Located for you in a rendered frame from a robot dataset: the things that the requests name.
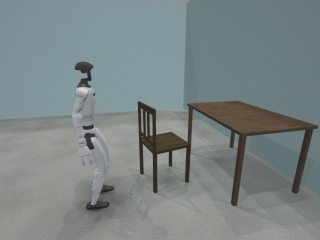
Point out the right robot hand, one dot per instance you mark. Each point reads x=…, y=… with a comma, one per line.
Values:
x=84, y=151

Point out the chair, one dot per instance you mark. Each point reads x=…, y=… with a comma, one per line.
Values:
x=159, y=143

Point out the right robot upper arm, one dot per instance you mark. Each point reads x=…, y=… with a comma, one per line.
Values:
x=81, y=96

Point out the left robot thigh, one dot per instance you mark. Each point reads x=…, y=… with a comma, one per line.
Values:
x=103, y=143

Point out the table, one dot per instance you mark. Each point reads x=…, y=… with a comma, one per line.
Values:
x=248, y=120

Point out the left robot shin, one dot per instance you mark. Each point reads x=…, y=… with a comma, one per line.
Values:
x=107, y=166

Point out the robot right forearm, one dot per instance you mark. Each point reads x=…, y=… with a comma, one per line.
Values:
x=79, y=130

